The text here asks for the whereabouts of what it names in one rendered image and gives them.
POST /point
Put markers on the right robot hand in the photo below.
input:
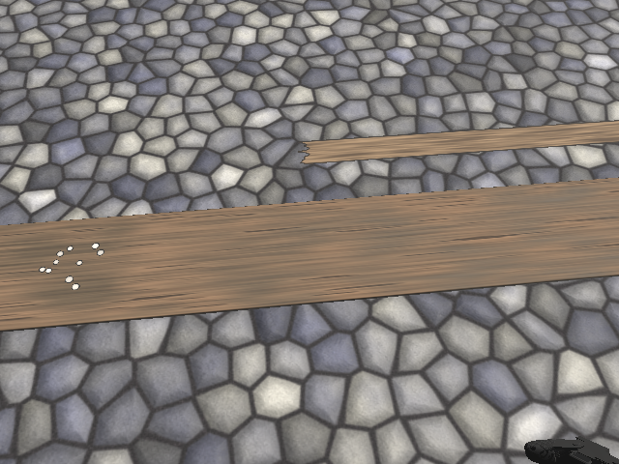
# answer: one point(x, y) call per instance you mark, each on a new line
point(561, 451)

